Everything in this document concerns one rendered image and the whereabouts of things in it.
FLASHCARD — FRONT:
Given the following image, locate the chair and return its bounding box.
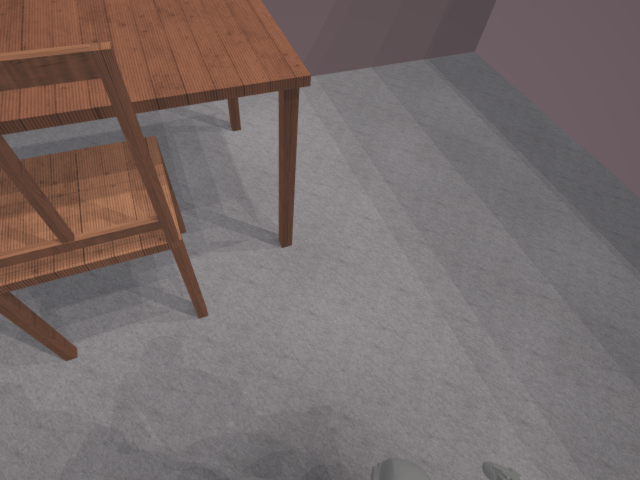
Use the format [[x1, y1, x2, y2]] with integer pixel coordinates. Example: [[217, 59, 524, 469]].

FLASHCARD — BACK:
[[0, 42, 209, 361]]

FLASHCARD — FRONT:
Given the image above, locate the table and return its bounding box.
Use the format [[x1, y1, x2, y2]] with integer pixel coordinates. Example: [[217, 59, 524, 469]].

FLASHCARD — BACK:
[[0, 0, 311, 248]]

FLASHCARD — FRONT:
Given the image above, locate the right robot thigh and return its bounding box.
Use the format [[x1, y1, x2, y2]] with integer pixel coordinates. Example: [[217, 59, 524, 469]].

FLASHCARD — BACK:
[[371, 458, 431, 480]]

